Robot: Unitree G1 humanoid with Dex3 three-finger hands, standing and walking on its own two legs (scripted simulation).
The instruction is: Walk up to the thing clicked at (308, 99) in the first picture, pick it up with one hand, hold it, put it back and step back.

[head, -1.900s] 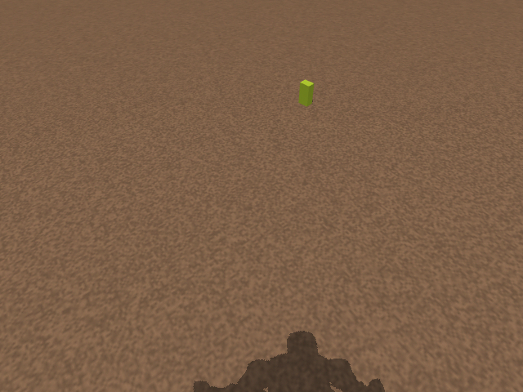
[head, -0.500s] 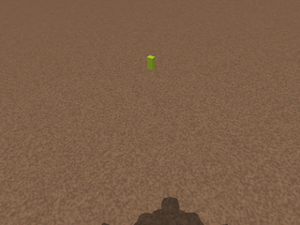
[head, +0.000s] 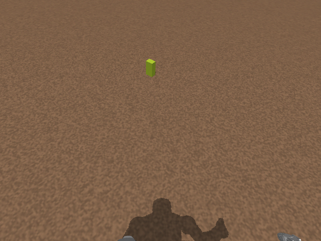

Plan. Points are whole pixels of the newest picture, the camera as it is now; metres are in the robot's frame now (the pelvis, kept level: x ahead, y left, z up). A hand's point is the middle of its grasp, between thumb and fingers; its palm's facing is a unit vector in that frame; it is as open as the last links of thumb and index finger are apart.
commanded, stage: walk up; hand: left
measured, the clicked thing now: (150, 68) +1.77 +0.18 -0.67
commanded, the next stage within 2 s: none
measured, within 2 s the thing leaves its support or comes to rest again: neither
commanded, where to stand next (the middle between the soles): +1.38 -0.02 m, yaw -3 degrees
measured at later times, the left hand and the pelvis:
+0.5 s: hand (108, 140) +0.45 +0.22 -0.10, palm faces -0.07 -0.90 -0.42, open 7.4 cm; pelvis +0.30 -0.05 +0.00, yaw -3 degrees
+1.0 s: hand (110, 119) +0.59 +0.25 -0.15, palm faces -0.05 -0.93 -0.35, open 7.4 cm; pelvis +0.56 -0.03 +0.01, yaw -2 degrees
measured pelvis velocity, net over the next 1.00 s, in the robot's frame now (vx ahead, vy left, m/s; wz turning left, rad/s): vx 0.56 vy -0.03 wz -0.04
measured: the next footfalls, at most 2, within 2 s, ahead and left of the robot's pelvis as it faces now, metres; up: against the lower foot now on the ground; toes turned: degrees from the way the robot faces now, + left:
right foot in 0.42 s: +0.42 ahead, -0.17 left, +0.00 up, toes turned -9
left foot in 0.90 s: +0.68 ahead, +0.07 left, +0.00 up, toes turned +3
